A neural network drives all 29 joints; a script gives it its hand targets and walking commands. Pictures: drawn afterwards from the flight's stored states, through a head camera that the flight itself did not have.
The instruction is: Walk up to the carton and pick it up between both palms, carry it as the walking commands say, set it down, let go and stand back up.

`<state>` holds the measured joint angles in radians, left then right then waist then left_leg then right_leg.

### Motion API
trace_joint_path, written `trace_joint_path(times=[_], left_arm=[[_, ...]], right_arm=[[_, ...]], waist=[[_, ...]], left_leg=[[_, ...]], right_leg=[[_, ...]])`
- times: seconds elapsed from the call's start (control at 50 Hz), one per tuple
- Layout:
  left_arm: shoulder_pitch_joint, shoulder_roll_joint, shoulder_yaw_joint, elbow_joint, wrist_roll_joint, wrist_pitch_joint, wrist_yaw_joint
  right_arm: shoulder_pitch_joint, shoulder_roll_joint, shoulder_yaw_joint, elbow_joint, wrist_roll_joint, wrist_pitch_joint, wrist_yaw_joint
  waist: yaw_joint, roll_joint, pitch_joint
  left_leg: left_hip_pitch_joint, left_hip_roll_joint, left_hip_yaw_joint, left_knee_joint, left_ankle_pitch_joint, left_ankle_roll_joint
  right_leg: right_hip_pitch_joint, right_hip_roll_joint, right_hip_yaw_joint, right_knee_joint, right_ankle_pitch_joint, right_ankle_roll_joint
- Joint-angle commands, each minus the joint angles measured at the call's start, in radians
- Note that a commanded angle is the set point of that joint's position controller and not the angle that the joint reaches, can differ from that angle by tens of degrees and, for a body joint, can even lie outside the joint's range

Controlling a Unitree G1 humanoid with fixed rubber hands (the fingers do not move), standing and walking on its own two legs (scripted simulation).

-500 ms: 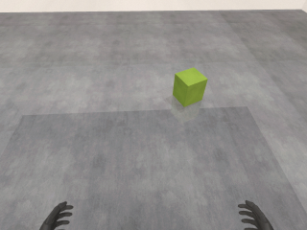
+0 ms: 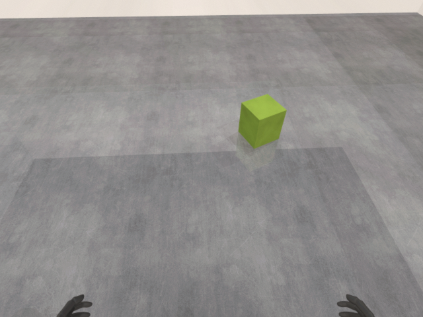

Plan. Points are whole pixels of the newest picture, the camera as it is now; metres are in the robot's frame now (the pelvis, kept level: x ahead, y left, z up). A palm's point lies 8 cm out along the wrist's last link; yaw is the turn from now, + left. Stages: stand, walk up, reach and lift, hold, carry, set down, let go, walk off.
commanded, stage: stand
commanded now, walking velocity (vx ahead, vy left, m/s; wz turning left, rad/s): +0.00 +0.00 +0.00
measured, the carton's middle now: (260, 121) +1.40 -0.33 -0.65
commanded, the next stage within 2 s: walk up in 1.16 s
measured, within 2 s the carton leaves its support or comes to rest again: neither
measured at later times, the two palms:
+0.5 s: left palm out of the picture +0.09 +0.29 -0.10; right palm out of the picture +0.09 -0.30 -0.10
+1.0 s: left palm out of the picture +0.08 +0.29 -0.10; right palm out of the picture +0.07 -0.30 -0.10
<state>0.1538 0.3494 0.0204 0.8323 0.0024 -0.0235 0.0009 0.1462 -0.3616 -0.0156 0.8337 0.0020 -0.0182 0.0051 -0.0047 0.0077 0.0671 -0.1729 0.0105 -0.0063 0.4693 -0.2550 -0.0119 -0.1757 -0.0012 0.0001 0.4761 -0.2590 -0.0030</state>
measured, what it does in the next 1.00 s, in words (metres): stands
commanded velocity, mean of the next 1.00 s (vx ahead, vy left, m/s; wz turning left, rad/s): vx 0.00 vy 0.00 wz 0.00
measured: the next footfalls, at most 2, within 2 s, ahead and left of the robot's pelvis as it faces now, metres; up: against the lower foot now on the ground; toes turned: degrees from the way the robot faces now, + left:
right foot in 1.74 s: +0.16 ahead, -0.24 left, +0.00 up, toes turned -10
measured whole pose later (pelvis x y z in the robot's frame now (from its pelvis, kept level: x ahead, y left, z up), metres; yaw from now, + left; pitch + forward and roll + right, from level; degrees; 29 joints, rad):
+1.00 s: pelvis +0.00 +0.00 +0.01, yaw +0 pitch -2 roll +0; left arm 0.15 0.34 0.02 1.03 0.00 -0.03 0.02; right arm 0.15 -0.36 -0.02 1.04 0.00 -0.02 -0.01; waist -0.01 0.00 0.06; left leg -0.12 0.02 0.00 0.34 -0.18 -0.02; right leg -0.11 0.00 0.00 0.34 -0.18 0.00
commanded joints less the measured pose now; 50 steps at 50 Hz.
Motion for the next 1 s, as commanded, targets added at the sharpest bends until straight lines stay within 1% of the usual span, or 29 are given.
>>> trace_joint_path(times=[0.0,0.02,0.04,0.06,0.08,0.1,0.14,0.24,0.3,0.36,0.38,0.42,0.46,0.5,0.52,0.56,0.6,0.62,0.68,0.7,0.72,0.74,0.78,0.8,0.82,0.88,0.92,0.96,0.98], left_arm=[[-0.052,0.170,0.045,-0.033,-0.002,-0.018,0.008],[-0.061,0.165,0.041,-0.040,0.002,-0.018,0.008],[-0.055,0.161,0.040,-0.028,0.000,-0.018,0.007],[-0.045,0.159,0.035,-0.020,-0.005,-0.018,0.009],[-0.045,0.167,0.041,-0.009,-0.005,-0.016,0.007],[-0.054,0.172,0.041,-0.006,-0.005,-0.021,0.009],[-0.042,0.164,0.039,0.014,-0.003,-0.017,0.008],[-0.061,0.171,0.042,0.037,-0.007,-0.020,0.009],[-0.049,0.164,0.041,0.057,-0.007,-0.016,0.011],[-0.039,0.161,0.036,0.081,-0.008,-0.016,0.010],[-0.046,0.164,0.039,0.078,-0.008,-0.019,0.010],[-0.051,0.172,0.040,0.092,-0.008,-0.019,0.016],[-0.055,0.165,0.038,0.103,-0.007,-0.014,0.015],[-0.031,0.162,0.038,0.109,-0.008,-0.018,0.018],[-0.037,0.158,0.034,0.115,-0.004,-0.018,0.019],[-0.035,0.157,0.036,0.115,-0.006,-0.019,0.019],[-0.035,0.165,0.037,0.119,-0.010,-0.020,0.018],[-0.038,0.167,0.036,0.124,-0.008,-0.018,0.019],[-0.037,0.162,0.036,0.131,-0.008,-0.017,0.015],[-0.033,0.164,0.036,0.134,-0.004,-0.020,0.016],[-0.026,0.169,0.037,0.133,-0.008,-0.021,0.016],[-0.039,0.156,0.036,0.129,-0.005,-0.020,0.015],[-0.035,0.155,0.035,0.133,-0.006,-0.019,0.019],[-0.042,0.174,0.036,0.134,-0.010,-0.020,0.019],[-0.024,0.178,0.042,0.139,-0.008,-0.020,0.020],[-0.032,0.166,0.038,0.138,-0.008,-0.019,0.021],[-0.031,0.174,0.043,0.139,-0.006,-0.021,0.025],[-0.020,0.170,0.040,0.147,-0.011,-0.022,0.022],[-0.031,0.180,0.043,0.146,-0.006,-0.020,0.021]], right_arm=[[-0.042,-0.157,-0.037,-0.032,0.002,-0.017,-0.008],[-0.050,-0.165,-0.041,-0.031,0.002,-0.018,-0.006],[-0.052,-0.173,-0.041,-0.018,0.003,-0.016,-0.011],[-0.038,-0.165,-0.038,-0.009,0.003,-0.017,-0.011],[-0.045,-0.176,-0.040,-0.005,0.005,-0.019,-0.012],[-0.048,-0.169,-0.037,0.008,0.005,-0.018,-0.009],[-0.036,-0.158,-0.034,0.018,0.002,-0.020,-0.011],[-0.043,-0.163,-0.030,0.049,0.002,-0.023,-0.013],[-0.059,-0.166,-0.032,0.059,0.002,-0.026,-0.015],[-0.049,-0.166,-0.030,0.086,0.001,-0.023,-0.019],[-0.052,-0.175,-0.033,0.083,0.004,-0.023,-0.018],[-0.054,-0.160,-0.029,0.093,0.005,-0.023,-0.017],[-0.026,-0.166,-0.030,0.111,0.006,-0.023,-0.019],[-0.044,-0.162,-0.031,0.113,-0.001,-0.021,-0.022],[-0.034,-0.154,-0.031,0.113,0.002,-0.019,-0.019],[-0.038,-0.175,-0.037,0.126,-0.001,-0.019,-0.021],[-0.038,-0.184,-0.040,0.129,0.002,-0.021,-0.021],[-0.049,-0.171,-0.036,0.130,0.000,-0.022,-0.022],[-0.019,-0.169,-0.036,0.141,0.004,-0.025,-0.026],[-0.014,-0.169,-0.034,0.146,0.003,-0.026,-0.023],[-0.008,-0.180,-0.035,0.148,0.005,-0.025,-0.022],[-0.040,-0.173,-0.038,0.139,0.004,-0.024,-0.021],[-0.019,-0.168,-0.039,0.147,0.000,-0.022,-0.025],[-0.025,-0.176,-0.034,0.150,0.000,-0.024,-0.025],[-0.023,-0.161,-0.034,0.146,0.001,-0.023,-0.025],[-0.011,-0.161,-0.037,0.156,0.003,-0.023,-0.027],[-0.033,-0.151,-0.031,0.147,0.000,-0.023,-0.024],[-0.039,-0.157,-0.029,0.147,0.003,-0.023,-0.022],[-0.013,-0.159,-0.030,0.161,0.001,-0.019,-0.025]], waist=[[-0.007,-0.018,-0.107],[-0.004,-0.033,-0.077],[-0.002,-0.010,-0.082],[0.001,-0.039,-0.096],[0.002,-0.017,-0.077],[0.000,-0.035,-0.083],[0.001,-0.018,-0.073],[-0.003,0.015,-0.068],[0.005,0.005,-0.110],[0.009,-0.008,-0.090],[0.004,0.009,-0.098],[0.004,-0.007,-0.076],[-0.008,-0.033,-0.053],[0.006,0.003,-0.076],[-0.002,-0.027,-0.072],[0.005,-0.013,-0.071],[0.005,-0.029,-0.065],[0.005,0.000,-0.059],[-0.003,-0.015,-0.051],[-0.005,-0.003,-0.075],[-0.001,-0.027,-0.066],[0.006,-0.024,-0.069],[0.000,0.008,-0.055],[0.000,-0.004,-0.077],[-0.004,0.013,-0.093],[-0.005,-0.016,-0.082],[0.003,0.001,-0.086],[0.006,-0.011,-0.077],[-0.004,-0.008,-0.078]], left_leg=[[0.048,0.099,-0.079,-0.085,0.154,0.034],[0.027,0.096,-0.083,-0.087,0.141,0.030],[0.045,0.099,-0.073,-0.094,0.151,0.031],[0.049,0.103,-0.080,-0.108,0.144,0.030],[0.036,0.101,-0.073,-0.109,0.167,0.026],[0.035,0.102,-0.077,-0.116,0.163,0.031],[0.050,0.103,-0.078,-0.120,0.182,0.025],[0.034,0.105,-0.080,-0.139,0.147,0.027],[0.048,0.112,-0.088,-0.150,0.169,0.029],[0.044,0.118,-0.089,-0.163,0.151,0.031],[0.051,0.114,-0.087,-0.160,0.141,0.029],[0.042,0.115,-0.086,-0.160,0.164,0.029],[0.052,0.117,-0.082,-0.160,0.157,0.025],[0.058,0.121,-0.081,-0.158,0.191,0.031],[0.075,0.115,-0.077,-0.160,0.175,0.025],[0.061,0.114,-0.080,-0.169,0.163,0.026],[0.059,0.116,-0.082,-0.171,0.136,0.024],[0.049,0.112,-0.084,-0.173,0.129,0.023],[0.050,0.116,-0.082,-0.175,0.145,0.024],[0.063,0.120,-0.079,-0.175,0.155,0.026],[0.060,0.119,-0.082,-0.178,0.155,0.022],[0.057,0.120,-0.085,-0.171,0.152,0.024],[0.062,0.121,-0.079,-0.175,0.159,0.025],[0.060,0.123,-0.091,-0.180,0.176,0.027],[0.090,0.126,-0.080,-0.164,0.189,0.026],[0.085,0.125,-0.081,-0.168,0.194,0.022],[0.064,0.124,-0.082,-0.171,0.207,0.025],[0.049,0.119,-0.077,-0.180,0.173,0.025],[0.066,0.118,-0.073,-0.178,0.178,0.022]], right_leg=[[0.020,-0.110,0.101,-0.105,0.187,-0.034],[0.008,-0.100,0.092,-0.114,0.162,-0.029],[0.009,-0.106,0.102,-0.117,0.178,-0.034],[0.032,-0.113,0.098,-0.116,0.189,-0.033],[0.020,-0.108,0.097,-0.123,0.192,-0.031],[0.034,-0.111,0.099,-0.122,0.211,-0.030],[0.032,-0.111,0.097,-0.134,0.189,-0.030],[0.034,-0.112,0.103,-0.153,0.147,-0.025],[0.066,-0.109,0.087,-0.150,0.181,-0.020],[0.057,-0.116,0.097,-0.159,0.176,-0.022],[0.052,-0.113,0.097,-0.159,0.171,-0.021],[0.049,-0.113,0.102,-0.168,0.175,-0.027],[0.022,-0.114,0.102,-0.171,0.167,-0.026],[0.044,-0.124,0.102,-0.173,0.194,-0.028],[0.035,-0.117,0.096,-0.175,0.187,-0.026],[0.038,-0.115,0.092,-0.186,0.151,-0.022],[0.037,-0.116,0.097,-0.186,0.153,-0.021],[0.042,-0.117,0.103,-0.191,0.157,-0.020],[0.034,-0.117,0.108,-0.192,0.148,-0.028],[0.052,-0.117,0.102,-0.186,0.168,-0.023],[0.047,-0.115,0.099,-0.182,0.162,-0.024],[0.045,-0.116,0.096,-0.191,0.161,-0.024],[0.035,-0.125,0.105,-0.193,0.171,-0.023],[0.057,-0.123,0.103,-0.190,0.184,-0.021],[0.050,-0.124,0.108,-0.195,0.191,-0.026],[0.047,-0.119,0.103,-0.186,0.202,-0.021],[0.071,-0.123,0.101,-0.185,0.217,-0.022],[0.073,-0.125,0.108,-0.194,0.197,-0.021],[0.067,-0.126,0.104,-0.187,0.194,-0.023]])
